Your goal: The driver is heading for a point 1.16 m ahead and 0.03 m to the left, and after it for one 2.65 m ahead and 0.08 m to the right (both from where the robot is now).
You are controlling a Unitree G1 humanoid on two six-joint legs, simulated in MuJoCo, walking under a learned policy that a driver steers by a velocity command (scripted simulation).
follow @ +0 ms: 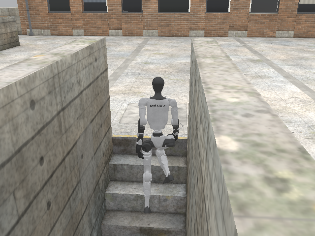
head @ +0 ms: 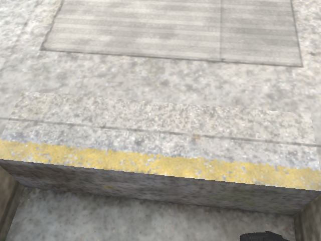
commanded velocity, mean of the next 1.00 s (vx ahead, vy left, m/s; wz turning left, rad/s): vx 0.47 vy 0.00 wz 0.00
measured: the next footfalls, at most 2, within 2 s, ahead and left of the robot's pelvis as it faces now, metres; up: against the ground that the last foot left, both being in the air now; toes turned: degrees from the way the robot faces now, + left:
right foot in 0.16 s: +0.04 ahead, -0.21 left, +0.01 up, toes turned +14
left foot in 0.32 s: -0.15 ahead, +0.15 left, -0.22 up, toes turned +7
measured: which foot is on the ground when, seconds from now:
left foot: up 0.00-0.30, down 0.32-0.92, up 0.94-1.00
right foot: up 0.00-0.14, down 0.16-0.30, up 0.32-0.96, down 0.98-1.00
